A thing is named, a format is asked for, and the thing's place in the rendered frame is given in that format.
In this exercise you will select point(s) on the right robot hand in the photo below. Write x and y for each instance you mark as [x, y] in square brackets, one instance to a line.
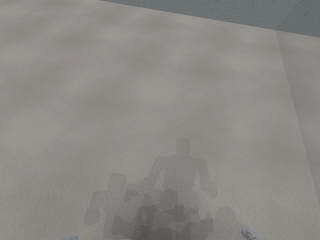
[250, 235]

